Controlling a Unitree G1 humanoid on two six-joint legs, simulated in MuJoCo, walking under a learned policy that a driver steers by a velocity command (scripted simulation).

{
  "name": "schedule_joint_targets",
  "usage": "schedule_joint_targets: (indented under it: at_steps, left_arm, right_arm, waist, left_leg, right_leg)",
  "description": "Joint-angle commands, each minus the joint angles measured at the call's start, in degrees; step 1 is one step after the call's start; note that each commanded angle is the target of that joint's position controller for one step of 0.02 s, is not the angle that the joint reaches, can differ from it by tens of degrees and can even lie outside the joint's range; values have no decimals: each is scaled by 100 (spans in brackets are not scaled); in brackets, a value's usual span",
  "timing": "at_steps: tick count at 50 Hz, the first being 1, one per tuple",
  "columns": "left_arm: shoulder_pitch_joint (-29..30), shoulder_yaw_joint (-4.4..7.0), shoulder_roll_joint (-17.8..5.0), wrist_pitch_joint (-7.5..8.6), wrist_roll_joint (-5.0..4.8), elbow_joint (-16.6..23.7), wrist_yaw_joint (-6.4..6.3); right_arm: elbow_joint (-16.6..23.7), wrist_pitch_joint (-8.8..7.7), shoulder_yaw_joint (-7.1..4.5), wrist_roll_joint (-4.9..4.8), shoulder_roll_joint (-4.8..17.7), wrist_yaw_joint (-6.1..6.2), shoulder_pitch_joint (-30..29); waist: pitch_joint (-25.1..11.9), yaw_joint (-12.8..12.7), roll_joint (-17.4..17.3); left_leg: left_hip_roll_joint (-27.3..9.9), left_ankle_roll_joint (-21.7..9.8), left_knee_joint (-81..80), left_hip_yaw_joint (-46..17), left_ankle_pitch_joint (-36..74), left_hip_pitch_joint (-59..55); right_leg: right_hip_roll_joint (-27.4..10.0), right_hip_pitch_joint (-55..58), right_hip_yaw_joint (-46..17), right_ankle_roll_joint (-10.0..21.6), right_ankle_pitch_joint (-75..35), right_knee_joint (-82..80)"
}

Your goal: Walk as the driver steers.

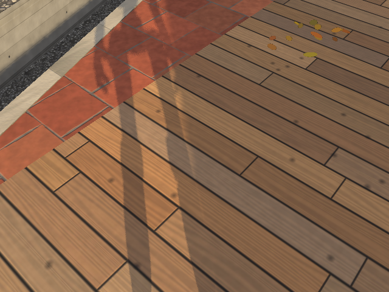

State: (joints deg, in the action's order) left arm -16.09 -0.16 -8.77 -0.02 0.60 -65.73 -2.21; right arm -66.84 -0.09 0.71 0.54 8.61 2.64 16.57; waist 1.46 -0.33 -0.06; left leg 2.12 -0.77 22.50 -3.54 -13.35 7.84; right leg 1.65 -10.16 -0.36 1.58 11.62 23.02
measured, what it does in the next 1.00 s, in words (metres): walks ahead: right foot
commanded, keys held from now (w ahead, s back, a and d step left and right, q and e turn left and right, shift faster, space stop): no key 0.02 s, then w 0.46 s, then w+e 0.52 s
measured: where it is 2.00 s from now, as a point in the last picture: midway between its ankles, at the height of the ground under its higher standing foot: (251, 198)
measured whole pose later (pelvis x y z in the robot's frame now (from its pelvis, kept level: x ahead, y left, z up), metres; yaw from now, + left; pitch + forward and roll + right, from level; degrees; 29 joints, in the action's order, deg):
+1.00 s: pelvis +0.40 -0.01 +0.00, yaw -13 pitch +0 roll +0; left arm -21.7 3.4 -12.3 3.8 0.1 -58.4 0.1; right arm -49.2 -3.3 -2.2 2.7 12.0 -0.4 5.8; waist 2.7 -2.1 -1.1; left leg -6.5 0.9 55.9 -2.6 -10.1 37.3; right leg 9.4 -6.4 -1.6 8.9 11.5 18.1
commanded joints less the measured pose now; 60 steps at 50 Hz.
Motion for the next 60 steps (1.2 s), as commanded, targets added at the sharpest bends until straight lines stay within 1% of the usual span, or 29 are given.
schedule_joint_targets:
  at_steps: [1,4,6,10,12,14,15,16,17,18,20,25,29,31,33,35,36,37,38,39,40,41,42,45,48,52,56,58,60]
  left_arm:
    - [-361,63,-447,25,0,42,-19]
    - [-423,139,-598,-22,15,64,-10]
    - [-519,202,-678,-69,35,138,21]
    - [-1164,363,-900,-11,64,32,34]
    - [-842,411,-957,45,61,160,68]
    - [-222,423,-900,75,-10,371,97]
    - [93,412,-804,114,-18,519,107]
    - [408,311,-437,195,-40,748,144]
    - [538,271,-322,271,57,971,192]
    - [632,345,-674,306,214,978,237]
    - [411,323,-489,399,154,863,346]
    - [793,342,-439,303,139,1054,433]
    - [1802,198,-234,254,61,1515,445]
    - [1872,189,-316,234,48,1611,427]
    - [1374,268,-548,260,37,1515,369]
    - [-25,418,-795,338,30,1074,320]
    - [-694,524,-1003,355,101,868,278]
    - [-1248,661,-1509,335,173,798,252]
    - [-1035,696,-1669,251,97,842,301]
    - [-405,665,-1489,238,-14,943,319]
    - [-5,593,-1220,257,-31,1062,317]
    - [154,540,-1010,294,12,1065,310]
    - [181,500,-918,339,8,1084,273]
    - [-93,470,-951,481,-31,1030,218]
    - [-476,489,-1099,482,-65,1041,199]
    - [-1049,483,-1074,422,-54,1058,202]
    - [-1419,493,-1139,374,4,1117,140]
    - [-1467,511,-1209,361,50,1166,107]
    - [-1192,546,-1333,373,58,1290,62]
  right_arm:
    - [27,-19,-58,0,427,18,396]
    - [57,14,-109,33,501,6,481]
    - [210,40,-140,90,507,-36,399]
    - [588,-165,-93,179,205,-152,1]
    - [678,-279,-136,148,299,-222,60]
    - [472,-354,-142,73,144,-251,810]
    - [283,-382,-180,53,203,-216,1376]
    - [165,-425,-298,96,659,-142,2036]
    - [19,-398,-452,68,1168,-149,2557]
    - [100,-368,-425,104,962,-136,2200]
    - [377,-454,-357,91,732,-159,1520]
    - [314,-605,-233,55,507,-135,1661]
    - [319,-631,-182,85,528,-101,1642]
    - [292,-662,-186,85,641,-75,1651]
    - [298,-698,-213,69,794,-37,1562]
    - [359,-654,-275,59,1009,-10,1383]
    - [416,-641,-289,46,1061,-31,1304]
    - [607,-644,-239,92,721,-80,1376]
    - [815,-648,-270,-51,540,-199,1595]
    - [1048,-680,-314,56,844,-222,852]
    - [1254,-739,-343,56,944,-260,349]
    - [1297,-754,-357,68,893,-254,242]
    - [1349,-678,-368,138,848,-250,219]
    - [1483,-400,-352,221,630,-272,244]
    - [1871,-293,-368,233,694,-302,-611]
    - [2298,-270,-347,182,711,-370,-1639]
    - [2652,-291,-281,132,739,-407,-2389]
    - [2818,-335,-260,98,796,-408,-2589]
    - [2819,-394,-287,67,939,-385,-2239]
  waist:
    - [270,0,3]
    - [265,-1,97]
    - [672,-62,205]
    - [701,-295,836]
    - [651,-85,674]
    - [695,391,597]
    - [760,643,324]
    - [630,904,-793]
    - [698,952,-1625]
    - [1003,690,-802]
    - [921,286,-328]
    - [558,119,-476]
    - [754,239,-586]
    - [704,189,-675]
    - [327,-101,-671]
    - [-437,-701,-670]
    - [-724,-1007,-586]
    - [-1203,-1004,276]
    - [-1595,-612,1208]
    - [-795,-467,367]
    - [-251,-363,48]
    - [52,-103,-377]
    - [128,77,-452]
    - [110,289,-161]
    - [290,100,78]
    - [218,-304,280]
    - [186,-567,399]
    - [186,-590,462]
    - [96,-309,535]
  left_leg:
    - [-542,-184,-391,-436,587,364]
    - [-263,-313,-198,-300,-1170,554]
    - [-144,-471,103,-319,-2393,1188]
    - [-13,-363,1540,425,-1102,1867]
    - [-158,-381,1523,463,-1083,1372]
    - [15,-499,542,597,-898,-103]
    - [-17,-558,8,329,-872,-991]
    - [-1114,-776,-978,-1396,-2014,-1688]
    - [-2182,-1187,-1695,-3141,-2814,-1841]
    - [-2249,-1309,-1575,-3089,-2557,-1404]
    - [-1825,-1138,-1604,-2182,-1364,-1120]
    - [-1280,-937,-1377,-593,2074,-1247]
    - [-1107,-802,-1476,172,2869,-673]
    - [-1231,-737,-1361,409,3813,-653]
    - [-1342,-608,-526,674,5630,-931]
    - [-1369,-511,1287,856,6068,-998]
    - [-1249,-463,2511,975,5020,-314]
    - [-743,-391,4568,1112,1487,817]
    - [289,-229,6269,467,-1562,2720]
    - [-222,-366,6230,-32,-926,3368]
    - [-437,-377,5847,13,-369,3327]
    - [-610,-334,5425,18,-161,3003]
    - [-706,-238,5119,-12,-196,2647]
    - [-772,22,4348,130,-307,2314]
    - [-771,233,3488,341,359,2753]
    - [-588,309,2424,433,1249,3074]
    - [-355,266,1712,443,1275,3232]
    - [-257,186,1341,412,1128,3120]
    - [-150,41,825,329,897,2301]
  right_leg:
    - [-592,28,-570,131,-358,-412]
    - [-405,-116,-582,272,1567,-392]
    - [-488,-432,-899,520,3010,-443]
    - [-1659,60,-2601,1197,3506,-1366]
    - [-1695,-430,-2482,1190,3176,-1433]
    - [-1205,-1497,-1694,911,2921,-1018]
    - [-837,-2225,-1228,729,2683,-378]
    - [-192,-3057,-376,435,2197,1164]
    - [151,-3769,374,333,1908,2566]
    - [-208,-3864,107,385,1608,3321]
    - [-451,-3625,-10,347,832,3667]
    - [-370,-3460,438,127,76,3445]
    - [-158,-2742,778,209,-418,2012]
    - [6,-2091,970,417,-483,1503]
    - [279,-1319,1077,675,-423,1353]
    - [496,41,997,938,-488,925]
    - [225,1051,594,1108,-304,662]
    - [-1231,2022,-1372,1506,202,584]
    - [-2247,2916,-4530,2484,510,-549]
    - [-1992,2301,-4014,2220,1198,-914]
    - [-1853,1463,-3309,2016,844,-1065]
    - [-1636,770,-2804,1827,13,-1161]
    - [-1396,257,-2371,1716,-650,-1157]
    - [-1006,-265,-1666,1588,-1557,-1187]
    - [-787,-290,-1497,1421,-1671,-1312]
    - [-650,307,-1517,1017,-2380,-1081]
    - [-710,1039,-1747,1012,-2886,-782]
    - [-813,1328,-1911,1042,-3129,-577]
    - [-845,1227,-1972,893,-3517,-272]
Velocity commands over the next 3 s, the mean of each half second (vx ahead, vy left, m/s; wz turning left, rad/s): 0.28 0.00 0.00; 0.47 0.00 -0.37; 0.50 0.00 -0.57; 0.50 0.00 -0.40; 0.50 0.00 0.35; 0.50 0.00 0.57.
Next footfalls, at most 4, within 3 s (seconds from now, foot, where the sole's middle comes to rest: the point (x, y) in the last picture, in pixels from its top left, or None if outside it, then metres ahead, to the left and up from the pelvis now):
0.72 right None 0.40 -0.05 -0.78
1.26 left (199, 228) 0.77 0.02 -0.78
1.80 right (280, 206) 0.87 -0.30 -0.78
2.36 left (285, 144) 1.20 -0.38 -0.78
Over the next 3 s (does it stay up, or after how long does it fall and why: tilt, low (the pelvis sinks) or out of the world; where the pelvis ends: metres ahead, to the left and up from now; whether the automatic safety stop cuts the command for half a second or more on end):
stays up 1.35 -0.54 -0.01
